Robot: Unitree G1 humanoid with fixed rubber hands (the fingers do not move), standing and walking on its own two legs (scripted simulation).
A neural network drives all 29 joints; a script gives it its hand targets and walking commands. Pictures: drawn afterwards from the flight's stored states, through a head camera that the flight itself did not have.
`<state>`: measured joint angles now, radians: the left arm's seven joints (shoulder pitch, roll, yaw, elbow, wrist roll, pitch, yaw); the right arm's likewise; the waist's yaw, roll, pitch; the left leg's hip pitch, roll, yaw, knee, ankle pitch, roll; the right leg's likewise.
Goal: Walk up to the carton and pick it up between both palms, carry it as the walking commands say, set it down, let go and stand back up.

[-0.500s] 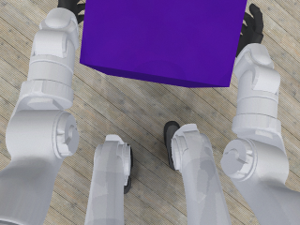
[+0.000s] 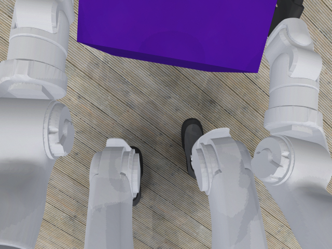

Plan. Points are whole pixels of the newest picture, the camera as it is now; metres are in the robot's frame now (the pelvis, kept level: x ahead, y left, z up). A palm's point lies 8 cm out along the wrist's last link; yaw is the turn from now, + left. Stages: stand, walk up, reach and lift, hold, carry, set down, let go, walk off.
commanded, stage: set down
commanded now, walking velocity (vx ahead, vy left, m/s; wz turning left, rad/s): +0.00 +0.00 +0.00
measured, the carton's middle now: (173, 11) +0.56 -0.07 -0.24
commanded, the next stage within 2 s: none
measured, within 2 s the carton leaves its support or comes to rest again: rests again in 0.68 s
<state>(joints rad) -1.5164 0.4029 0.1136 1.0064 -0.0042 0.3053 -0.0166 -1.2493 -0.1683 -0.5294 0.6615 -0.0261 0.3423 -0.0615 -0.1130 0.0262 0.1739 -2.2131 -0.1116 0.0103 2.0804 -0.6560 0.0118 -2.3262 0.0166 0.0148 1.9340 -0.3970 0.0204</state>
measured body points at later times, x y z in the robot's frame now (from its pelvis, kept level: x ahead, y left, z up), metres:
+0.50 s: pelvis +0.00 +0.00 -0.02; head +0.36 +0.00 +0.24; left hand +0.61 +0.12 -0.16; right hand +0.52 -0.26 -0.16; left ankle +0.08 +0.10 -0.38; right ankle +0.15 -0.12 -0.38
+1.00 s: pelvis +0.00 +0.00 -0.03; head +0.37 +0.00 +0.24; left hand +0.61 +0.11 -0.17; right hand +0.52 -0.26 -0.17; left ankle +0.08 +0.10 -0.38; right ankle +0.15 -0.12 -0.38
